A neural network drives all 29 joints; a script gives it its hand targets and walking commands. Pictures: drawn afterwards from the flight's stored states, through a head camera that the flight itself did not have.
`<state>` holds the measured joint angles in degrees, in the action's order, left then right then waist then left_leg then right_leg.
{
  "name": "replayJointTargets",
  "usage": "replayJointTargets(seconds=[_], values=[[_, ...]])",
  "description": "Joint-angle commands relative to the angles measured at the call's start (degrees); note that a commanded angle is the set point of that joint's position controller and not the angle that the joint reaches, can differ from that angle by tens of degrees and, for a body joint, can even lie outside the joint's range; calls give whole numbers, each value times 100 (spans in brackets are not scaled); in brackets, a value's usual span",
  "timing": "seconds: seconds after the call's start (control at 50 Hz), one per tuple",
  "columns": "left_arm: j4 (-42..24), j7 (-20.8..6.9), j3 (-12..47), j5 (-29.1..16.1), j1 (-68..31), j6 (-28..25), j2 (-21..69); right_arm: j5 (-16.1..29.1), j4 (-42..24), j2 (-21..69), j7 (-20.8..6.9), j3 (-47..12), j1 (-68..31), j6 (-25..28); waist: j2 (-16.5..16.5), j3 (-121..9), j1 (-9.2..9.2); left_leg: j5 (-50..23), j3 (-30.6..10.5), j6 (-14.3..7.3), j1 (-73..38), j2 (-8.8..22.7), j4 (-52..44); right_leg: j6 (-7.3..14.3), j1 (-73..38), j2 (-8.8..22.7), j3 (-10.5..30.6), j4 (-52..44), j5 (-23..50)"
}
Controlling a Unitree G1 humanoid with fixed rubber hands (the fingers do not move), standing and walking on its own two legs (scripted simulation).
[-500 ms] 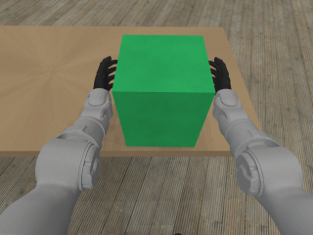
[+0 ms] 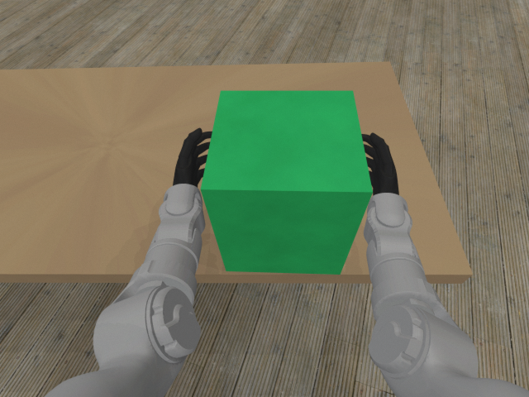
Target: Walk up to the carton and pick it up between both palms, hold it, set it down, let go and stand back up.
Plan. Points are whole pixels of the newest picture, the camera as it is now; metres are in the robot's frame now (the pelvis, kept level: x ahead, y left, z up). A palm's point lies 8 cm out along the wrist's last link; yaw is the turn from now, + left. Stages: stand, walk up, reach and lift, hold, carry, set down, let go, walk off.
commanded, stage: reach and lift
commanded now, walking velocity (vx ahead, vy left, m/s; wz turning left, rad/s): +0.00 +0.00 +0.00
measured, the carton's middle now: (284, 188) +0.45 -0.06 +0.03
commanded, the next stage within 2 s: none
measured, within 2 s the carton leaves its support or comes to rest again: leaves its support in 1.70 s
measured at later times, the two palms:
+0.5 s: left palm (188, 181) +0.44 +0.10 +0.08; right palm (382, 187) +0.40 -0.20 +0.07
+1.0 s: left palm (187, 181) +0.44 +0.10 +0.08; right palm (381, 188) +0.40 -0.20 +0.07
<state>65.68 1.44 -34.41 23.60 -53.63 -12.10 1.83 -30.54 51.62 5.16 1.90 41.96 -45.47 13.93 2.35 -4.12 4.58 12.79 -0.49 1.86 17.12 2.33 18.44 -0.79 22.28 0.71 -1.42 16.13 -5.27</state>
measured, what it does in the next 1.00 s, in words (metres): stands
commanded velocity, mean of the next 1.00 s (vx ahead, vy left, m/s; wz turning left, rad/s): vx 0.00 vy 0.00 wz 0.00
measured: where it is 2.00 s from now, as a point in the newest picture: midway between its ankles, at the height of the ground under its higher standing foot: outside the picture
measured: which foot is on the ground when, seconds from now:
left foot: down 0.00-1.00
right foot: down 0.00-1.00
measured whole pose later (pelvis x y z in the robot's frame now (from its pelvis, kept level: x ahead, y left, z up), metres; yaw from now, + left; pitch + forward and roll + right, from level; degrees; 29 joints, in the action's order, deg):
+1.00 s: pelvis +0.01 +0.00 +0.00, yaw +0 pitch +10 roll -1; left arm 54.1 1.2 -31.0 24.4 -49.5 -6.4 5.6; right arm -24.9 50.3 3.9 2.0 37.5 -42.3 15.3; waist 0.7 -2.1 4.7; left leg 13.6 0.7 1.5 14.9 2.6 18.6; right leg -1.0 19.7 1.2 -3.0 15.6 -5.7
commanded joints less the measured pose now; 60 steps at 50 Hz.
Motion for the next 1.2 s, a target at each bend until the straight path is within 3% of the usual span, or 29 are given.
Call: replayJointTargets(seconds=[0.0,0.12,0.36,0.52,0.8,1.02,1.18], values=[[-144,-489,1079,227,-2219,111,2133,-214,334,2363,-816,-1689,-2481,248,-285,-2569,-61,-2050,668,60,-4,-235,13,-230,-3069,-181,-563,650,3204],[-475,-508,1266,197,-1927,324,2247,43,192,2388,-820,-1986,-2408,279,-336,-2391,-84,-1973,626,12,194,-238,-39,-253,-3342,-115,-470,772,3617],[-885,-423,1464,277,-1666,598,2494,174,-14,2211,-888,-1981,-2359,340,-178,-2530,-174,-2271,593,76,-213,-170,42,-103,-2972,-151,-521,616,3097],[-906,-400,1519,281,-1547,697,2582,190,33,2161,-909,-1986,-2337,330,-202,-2455,-157,-2381,595,99,-310,-156,81,-61,-2893,-171,-525,548,2996],[-824,-472,1532,288,-1507,696,2596,234,39,2283,-851,-2114,-2329,349,-238,-2373,-140,-1959,604,-2,5,-184,-91,-78,-3094,-91,-497,555,3057],[-853,-462,1646,206,-1583,519,2690,202,-10,2363,-773,-2226,-2433,583,-314,-2647,-98,-2133,578,3,157,-174,-74,-69,-3318,-60,-522,633,3424],[-921,-343,2009,129,-2061,-76,2950,75,79,2395,-654,-2370,-2874,1297,-271,-3364,-7,-2615,543,107,362,-157,9,-5,-3651,-41,-551,790,4100]])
